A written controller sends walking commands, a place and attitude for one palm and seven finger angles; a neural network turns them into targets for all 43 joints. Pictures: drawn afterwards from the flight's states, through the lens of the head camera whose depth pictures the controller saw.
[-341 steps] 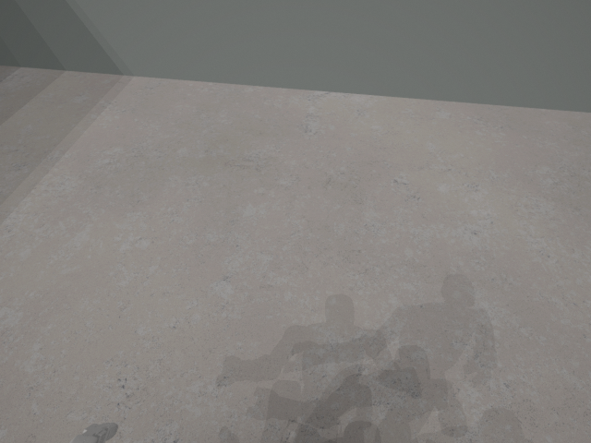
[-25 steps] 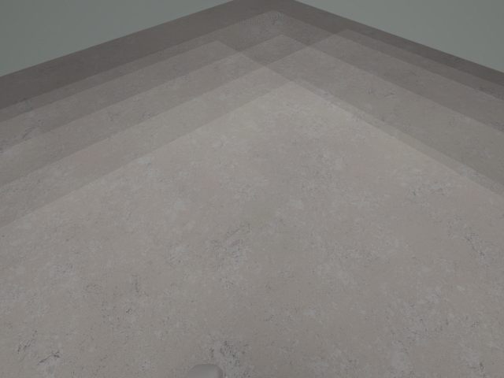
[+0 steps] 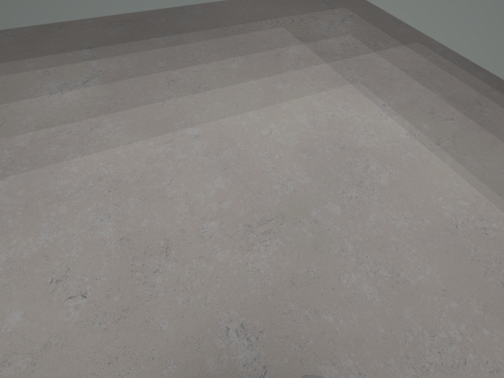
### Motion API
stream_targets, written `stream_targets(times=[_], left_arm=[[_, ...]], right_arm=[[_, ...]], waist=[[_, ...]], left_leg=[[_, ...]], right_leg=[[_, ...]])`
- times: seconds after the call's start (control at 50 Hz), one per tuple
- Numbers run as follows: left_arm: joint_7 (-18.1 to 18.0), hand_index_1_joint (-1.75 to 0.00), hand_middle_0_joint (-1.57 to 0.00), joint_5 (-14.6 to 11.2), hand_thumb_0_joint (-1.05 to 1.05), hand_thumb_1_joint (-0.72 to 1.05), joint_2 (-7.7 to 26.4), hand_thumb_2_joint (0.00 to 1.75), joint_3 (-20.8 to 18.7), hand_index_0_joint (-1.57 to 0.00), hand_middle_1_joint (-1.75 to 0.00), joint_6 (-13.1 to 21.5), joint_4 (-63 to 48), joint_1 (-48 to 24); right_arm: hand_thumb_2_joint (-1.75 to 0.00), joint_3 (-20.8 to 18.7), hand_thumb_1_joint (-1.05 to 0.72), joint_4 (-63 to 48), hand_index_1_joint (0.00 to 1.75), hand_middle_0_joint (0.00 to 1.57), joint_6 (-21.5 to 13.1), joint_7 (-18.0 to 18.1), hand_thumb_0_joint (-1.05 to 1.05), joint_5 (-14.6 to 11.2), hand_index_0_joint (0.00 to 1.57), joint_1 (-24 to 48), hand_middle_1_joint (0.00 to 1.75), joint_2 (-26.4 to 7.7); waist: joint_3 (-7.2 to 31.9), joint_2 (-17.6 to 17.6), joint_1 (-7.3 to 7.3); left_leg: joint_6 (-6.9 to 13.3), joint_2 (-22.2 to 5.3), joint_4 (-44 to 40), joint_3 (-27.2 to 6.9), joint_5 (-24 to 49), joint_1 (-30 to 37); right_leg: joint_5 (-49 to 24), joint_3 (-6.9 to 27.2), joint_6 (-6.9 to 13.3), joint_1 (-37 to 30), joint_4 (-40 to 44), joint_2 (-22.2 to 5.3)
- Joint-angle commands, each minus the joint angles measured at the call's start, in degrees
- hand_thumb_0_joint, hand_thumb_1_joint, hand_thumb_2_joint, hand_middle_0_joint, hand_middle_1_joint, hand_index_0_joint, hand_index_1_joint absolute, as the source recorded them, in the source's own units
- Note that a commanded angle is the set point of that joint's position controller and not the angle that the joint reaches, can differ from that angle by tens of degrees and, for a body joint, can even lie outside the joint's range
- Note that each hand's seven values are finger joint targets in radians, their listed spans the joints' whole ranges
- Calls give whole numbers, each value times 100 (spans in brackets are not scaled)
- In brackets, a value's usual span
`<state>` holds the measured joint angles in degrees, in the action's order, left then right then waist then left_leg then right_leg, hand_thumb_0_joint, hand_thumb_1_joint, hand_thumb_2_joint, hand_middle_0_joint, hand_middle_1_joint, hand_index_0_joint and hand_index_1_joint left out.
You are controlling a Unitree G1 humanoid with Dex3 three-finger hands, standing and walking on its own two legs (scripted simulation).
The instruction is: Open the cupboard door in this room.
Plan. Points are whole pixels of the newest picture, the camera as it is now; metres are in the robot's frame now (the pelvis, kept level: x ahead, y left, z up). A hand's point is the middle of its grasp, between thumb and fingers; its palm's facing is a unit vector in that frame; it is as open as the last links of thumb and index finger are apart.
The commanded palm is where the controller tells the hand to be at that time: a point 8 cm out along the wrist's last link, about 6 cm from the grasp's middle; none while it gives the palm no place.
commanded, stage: turn or walk to find it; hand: left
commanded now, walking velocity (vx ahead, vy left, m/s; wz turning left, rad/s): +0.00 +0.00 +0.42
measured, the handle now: out of the picture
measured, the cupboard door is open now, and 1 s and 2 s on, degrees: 0 0 0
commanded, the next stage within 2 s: none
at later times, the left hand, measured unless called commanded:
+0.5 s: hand out of the picture +0.00 +0.16 -0.16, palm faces +0.23 -0.94 -0.25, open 7.4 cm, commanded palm none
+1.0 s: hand out of the picture -0.04 +0.22 -0.16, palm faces +0.42 -0.87 -0.26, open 7.4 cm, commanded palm none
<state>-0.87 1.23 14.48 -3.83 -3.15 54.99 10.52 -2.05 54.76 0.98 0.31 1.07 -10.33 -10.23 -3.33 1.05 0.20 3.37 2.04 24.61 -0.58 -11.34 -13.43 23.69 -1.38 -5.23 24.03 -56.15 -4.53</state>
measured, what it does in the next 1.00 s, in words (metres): steps on the spot, turning left: right foot, then left foot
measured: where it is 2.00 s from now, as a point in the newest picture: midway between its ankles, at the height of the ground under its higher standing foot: outside the picture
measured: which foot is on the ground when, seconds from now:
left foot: down 0.00-0.20, up 0.22-0.60, down 0.62-1.00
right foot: up 0.00-0.18, down 0.20-0.62, up 0.64-1.00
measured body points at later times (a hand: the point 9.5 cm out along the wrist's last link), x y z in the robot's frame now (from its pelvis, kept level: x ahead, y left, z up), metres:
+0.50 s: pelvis -0.03 -0.04 -0.01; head +0.01 -0.04 +0.44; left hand -0.01 +0.21 -0.14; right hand +0.06 -0.29 -0.16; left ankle -0.07 +0.11 -0.69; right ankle -0.01 -0.15 -0.74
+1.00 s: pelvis -0.05 -0.01 -0.01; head -0.02 +0.00 +0.44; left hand -0.06 +0.26 -0.14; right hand +0.12 -0.20 -0.15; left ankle -0.08 +0.10 -0.74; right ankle +0.00 -0.14 -0.71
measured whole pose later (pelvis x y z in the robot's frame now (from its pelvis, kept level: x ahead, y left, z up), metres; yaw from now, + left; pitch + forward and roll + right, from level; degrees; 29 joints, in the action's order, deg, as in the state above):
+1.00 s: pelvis -0.05 -0.01 -0.01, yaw +25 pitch +0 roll +0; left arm -0.9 0.8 13.0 -2.9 -2.6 52.9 8.4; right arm -2.6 54.4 1.9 0.0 1.4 -10.4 -11.5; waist -3.8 -0.6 1.3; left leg 1.1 2.3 27.5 -3.6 -12.4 -14.8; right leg 24.8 -1.6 -4.3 20.1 -45.0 -2.8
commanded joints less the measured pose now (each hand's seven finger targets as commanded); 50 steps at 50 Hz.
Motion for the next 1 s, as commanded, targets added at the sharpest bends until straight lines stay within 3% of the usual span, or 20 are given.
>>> stream_targets(times=[0.0,0.1,0.14,0.16,0.18,0.2,0.24,0.28,0.46,0.5,0.54,0.56,0.58,0.6,0.62,0.66,0.7,0.74,0.9,0.98], left_arm=[[-29,-30,-20,-51,0,90,248,90,-27,-20,-30,138,-575,-222],[-57,-30,-20,-89,0,90,242,90,-15,-20,-30,199,-562,135],[-88,-30,-20,-80,0,90,362,90,-52,-20,-30,265,-488,450],[-124,-30,-20,-20,0,90,710,90,-111,-20,-30,321,-494,541],[-146,-30,-20,44,0,90,1106,90,-186,-20,-30,343,-542,550],[-149,-30,-20,-10,0,90,1102,90,-203,-20,-30,332,-631,456],[-141,-30,-20,-18,0,90,784,90,-132,-20,-30,328,-734,-146],[-128,-30,-20,-9,0,90,550,90,-55,-20,-30,360,-780,-374],[-93,-30,-20,65,0,90,881,90,-155,-20,-30,343,-349,584],[-86,-30,-20,64,0,90,1008,90,-190,-20,-30,315,-314,589],[-81,-30,-20,35,0,90,996,90,-194,-20,-30,282,-296,496],[-73,-30,-20,-6,0,90,926,90,-185,-20,-30,252,-283,416],[-51,-30,-20,-56,0,90,724,90,-156,-20,-30,206,-392,503],[-19,-30,-20,-66,0,90,322,90,-55,-20,-30,188,-609,430],[-78,-30,-20,-15,0,90,379,90,-4,-20,-30,115,-661,-31],[-27,-30,-20,-47,0,90,439,90,-50,-20,-30,106,-580,-282],[23,-30,-20,-31,0,90,390,90,-54,-20,-30,126,-399,33],[33,-30,-20,-43,0,90,370,90,-32,-20,-30,133,-369,102],[-15,-30,-20,-63,0,90,288,90,-8,-20,-30,142,-604,-174],[-36,-30,-20,-90,0,90,295,90,-9,-20,-30,220,-571,193]], right_arm=[[-90,-382,-90,-263,30,20,-29,66,0,29,20,-393,30,-1246],[-90,-415,-90,-341,30,20,21,28,0,38,20,-194,30,-1248],[-90,-401,-90,-389,30,20,30,3,0,-13,20,-143,30,-1117],[-90,-375,-90,-421,30,20,25,-36,0,-64,20,-214,30,-861],[-90,-309,-90,-586,30,20,17,-58,0,-60,20,-195,30,-560],[-90,-400,-90,-580,30,20,115,-39,0,25,20,-55,30,-874],[-90,-438,-90,-368,30,20,222,-94,0,31,20,-161,30,-851],[-90,-404,-90,-209,30,20,234,-140,0,32,20,-445,30,-739],[-90,-245,-90,-351,30,20,156,-121,0,-49,20,316,30,-603],[-90,-218,-90,-327,30,20,121,-103,0,-70,20,211,30,-604],[-90,-214,-90,-264,30,20,76,-87,0,-62,20,-25,30,-665],[-90,-236,-90,-219,30,20,39,-99,0,-56,20,-223,30,-774],[-90,-319,-90,-219,30,20,-28,-94,0,-20,20,-418,30,-1190],[-90,-438,-90,-214,30,20,-41,-74,0,6,20,-678,30,-1717],[-90,-453,-90,-57,30,20,-28,-13,0,5,20,-928,30,-1747],[-90,-369,-90,-173,30,20,-22,70,0,16,20,-402,30,-1470],[-90,-288,-90,-297,30,20,-56,78,0,19,20,20,30,-1292],[-90,-291,-90,-310,30,20,-77,76,0,-4,20,-35,30,-1297],[-90,-368,-90,-348,30,20,-2,42,0,40,20,-185,30,-1321],[-90,-402,-90,-414,30,20,29,19,0,36,20,-72,30,-1309]], waist=[[618,-914,220],[674,-997,28],[738,-665,-151],[801,186,-196],[562,1460,-233],[492,1387,-296],[4,687,45],[-24,665,204],[274,1057,-302],[436,1154,-264],[551,1104,-105],[624,761,38],[850,-323,141],[788,-1825,249],[867,-1683,488],[382,-1353,284],[360,-995,49],[500,-949,67],[476,-983,182],[632,-950,-8]], left_leg=[[724,-1573,-508,-1688,2007,938],[558,-1291,-276,-1876,1911,240],[224,-965,85,-1735,1183,-465],[-93,-544,791,-1308,256,-1297],[-462,232,1997,-310,-1666,-2092],[-461,40,3097,-466,-2093,-1924],[-478,-158,4251,-468,-1469,-1889],[-591,-275,4462,-252,-1004,-1809],[-715,-330,2337,345,-1598,-1235],[-670,-272,1771,506,-1476,-892],[-611,-241,849,625,-808,-297],[-545,-318,57,541,-103,308],[-257,-1063,-333,-352,954,1162],[442,-2406,-415,-1944,3002,1582],[767,-2516,-512,-1980,2745,1098],[755,-2100,-546,-1700,2044,582],[577,-1678,-515,-1185,2098,534],[562,-1540,-461,-1030,2423,758],[663,-1520,-452,-1609,2013,536],[513,-1284,-125,-1778,2065,146]], right_leg=[[221,56,26,346,607,49],[-263,-78,162,-740,2030,313],[-1149,-27,227,-1766,3327,158],[-1066,776,471,-2503,3858,-666],[-1307,1988,1098,-2471,4139,-2011],[-1203,2069,1460,-1638,4280,-2304],[-947,1296,1346,-976,4251,-1702],[-1602,482,1141,-1005,4003,-1307],[-3480,85,1319,-1900,3375,-1513],[-3771,-37,1270,-1976,3122,-1533],[-3577,-241,1013,-1751,2765,-1444],[-3149,-461,763,-1411,2336,-1325],[-1960,-779,411,-515,1467,-925],[1049,-870,62,747,376,-281],[1416,-298,114,571,-337,-235],[727,8,136,806,-800,-289],[220,-22,96,614,-711,-219],[101,-54,52,540,-413,-140],[224,-27,76,36,750,93],[-375,-130,154,-869,2161,306]])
